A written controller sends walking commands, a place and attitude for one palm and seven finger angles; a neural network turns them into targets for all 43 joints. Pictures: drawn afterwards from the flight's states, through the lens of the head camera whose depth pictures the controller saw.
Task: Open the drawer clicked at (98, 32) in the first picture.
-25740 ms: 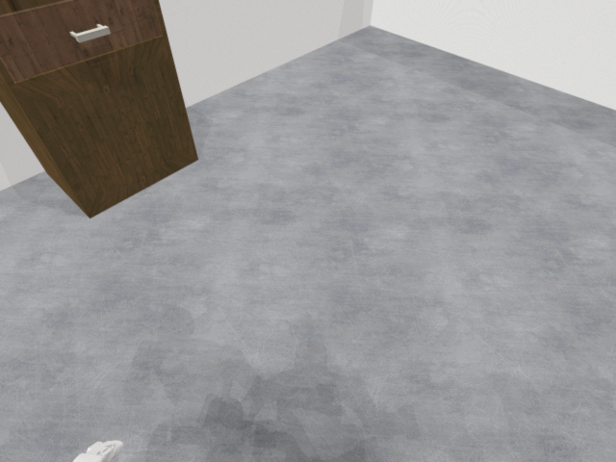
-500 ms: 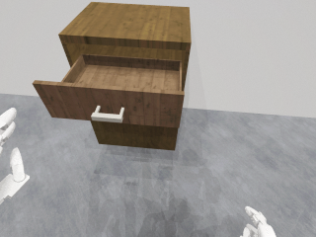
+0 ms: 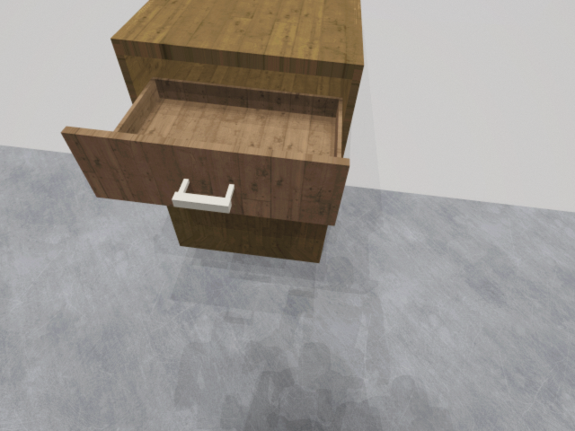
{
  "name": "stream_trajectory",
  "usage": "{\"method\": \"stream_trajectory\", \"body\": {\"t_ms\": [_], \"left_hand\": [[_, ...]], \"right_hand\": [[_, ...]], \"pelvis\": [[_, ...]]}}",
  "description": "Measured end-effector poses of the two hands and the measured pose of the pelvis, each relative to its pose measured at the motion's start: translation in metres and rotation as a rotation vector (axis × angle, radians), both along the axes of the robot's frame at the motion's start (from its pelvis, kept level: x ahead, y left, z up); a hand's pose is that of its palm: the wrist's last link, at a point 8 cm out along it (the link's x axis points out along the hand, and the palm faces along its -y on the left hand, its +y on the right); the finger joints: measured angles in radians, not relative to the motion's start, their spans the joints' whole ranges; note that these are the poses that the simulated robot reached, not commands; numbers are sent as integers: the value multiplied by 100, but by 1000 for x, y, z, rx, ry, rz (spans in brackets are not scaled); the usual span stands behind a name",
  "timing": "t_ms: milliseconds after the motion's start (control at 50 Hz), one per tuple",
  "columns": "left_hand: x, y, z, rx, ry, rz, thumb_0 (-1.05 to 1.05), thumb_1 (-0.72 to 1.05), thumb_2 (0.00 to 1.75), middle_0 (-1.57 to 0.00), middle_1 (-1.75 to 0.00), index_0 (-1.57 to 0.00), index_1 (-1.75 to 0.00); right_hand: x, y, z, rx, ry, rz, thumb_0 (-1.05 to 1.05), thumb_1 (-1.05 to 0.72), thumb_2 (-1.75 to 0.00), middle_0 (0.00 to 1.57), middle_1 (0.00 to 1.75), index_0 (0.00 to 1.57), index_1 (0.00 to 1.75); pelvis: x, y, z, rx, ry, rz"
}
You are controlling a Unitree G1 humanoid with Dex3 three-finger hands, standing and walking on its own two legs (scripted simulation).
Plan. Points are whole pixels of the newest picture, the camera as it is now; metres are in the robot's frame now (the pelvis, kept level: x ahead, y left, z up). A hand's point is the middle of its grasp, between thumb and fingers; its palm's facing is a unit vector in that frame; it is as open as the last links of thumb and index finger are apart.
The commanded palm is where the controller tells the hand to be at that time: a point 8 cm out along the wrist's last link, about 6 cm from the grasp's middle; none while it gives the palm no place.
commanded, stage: let the arm hang, fingers relaxed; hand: left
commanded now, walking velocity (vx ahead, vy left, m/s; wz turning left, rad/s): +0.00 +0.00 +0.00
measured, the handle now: (205, 194) +0.53 +0.19 -0.04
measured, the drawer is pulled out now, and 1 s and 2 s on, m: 0.30 0.30 0.30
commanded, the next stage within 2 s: look to check the result in 0.80 s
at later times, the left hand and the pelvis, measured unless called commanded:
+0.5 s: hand out of the picture -0.01 +0.17 -0.17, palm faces +0.02 -0.98 -0.18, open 7.4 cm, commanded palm none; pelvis +0.00 +0.00 +0.01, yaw -1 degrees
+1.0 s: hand out of the picture +0.00 +0.16 -0.17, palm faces +0.02 -0.99 -0.16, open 7.4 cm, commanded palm none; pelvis +0.01 +0.01 +0.01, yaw -2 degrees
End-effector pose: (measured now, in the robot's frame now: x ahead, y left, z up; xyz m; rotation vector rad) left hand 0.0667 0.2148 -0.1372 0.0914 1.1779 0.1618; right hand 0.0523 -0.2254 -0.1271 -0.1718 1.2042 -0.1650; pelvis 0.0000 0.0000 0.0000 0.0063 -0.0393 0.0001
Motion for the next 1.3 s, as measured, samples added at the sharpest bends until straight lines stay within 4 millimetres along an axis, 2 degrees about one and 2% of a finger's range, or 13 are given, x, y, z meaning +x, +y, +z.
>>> {"method": "stream_trajectory", "body": {"t_ms": [80,160,240,320,440,560,980,1300], "left_hand": [[-31,14,-3,17,98,8,-5,101,90,-21,-30,-21,-30],[-60,23,-1,36,207,5,-3,98,90,-21,-30,-20,-30],[-80,27,3,48,279,3,-1,95,90,-21,-30,-20,-30],[-89,25,5,48,308,0,-1,93,90,-20,-30,-20,-30],[-86,13,3,27,293,-8,0,91,90,-20,-30,-20,-30],[-74,0,0,2,258,-21,0,91,90,-20,-30,-20,-30],[-72,-1,-1,-8,272,-10,0,91,90,-20,-30,-20,-30],[-59,2,1,12,264,-15,0,91,90,-20,-30,-20,-30]], "right_hand": [[-44,-9,2,-32,161,-18,0,-93,-89,20,30,20,30],[-76,-8,2,-28,254,-49,0,-92,-90,20,30,20,30],[-96,1,-2,0,300,-71,0,-91,-90,20,30,20,30],[-105,16,-6,42,317,-81,0,-91,-90,20,30,20,30],[-105,37,-12,97,305,-86,0,-91,-90,20,30,20,30],[-99,47,-13,119,274,-98,0,-91,-89,20,30,20,30],[-101,34,-9,73,299,-116,0,-91,-90,20,30,20,30],[-82,37,-12,91,273,-108,0,-91,-90,20,30,20,30]], "pelvis": [[0,-1,5,-12,6,2],[1,1,8,-14,5,-2],[2,3,10,-13,0,-10],[1,4,10,-11,-3,-17],[-1,5,10,-9,-4,-23],[-1,5,10,-8,-2,-29],[7,6,10,-9,5,-29],[14,4,11,-8,6,-30]]}}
